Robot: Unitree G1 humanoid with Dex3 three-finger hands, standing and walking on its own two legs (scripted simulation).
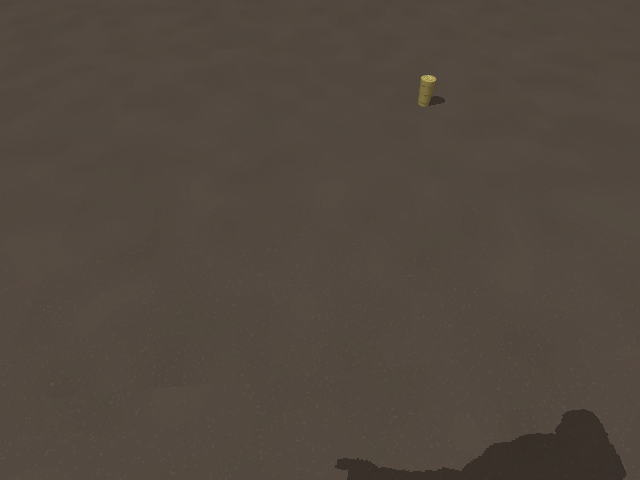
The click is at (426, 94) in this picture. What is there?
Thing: tapered cup
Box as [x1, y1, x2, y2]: [418, 75, 435, 106]
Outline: 431,75 424,75 421,77 418,104 423,106 428,104 433,85 435,83 435,78
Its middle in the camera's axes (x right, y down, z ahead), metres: +0.62 -0.84 +2.31
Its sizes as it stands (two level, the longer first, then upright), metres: 0.087 0.087 0.159
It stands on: the floor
